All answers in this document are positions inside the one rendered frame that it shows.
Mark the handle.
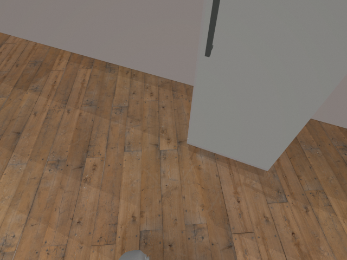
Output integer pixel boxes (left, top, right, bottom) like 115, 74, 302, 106
205, 0, 220, 57

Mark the fridge door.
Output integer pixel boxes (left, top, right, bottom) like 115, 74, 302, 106
189, 0, 347, 169

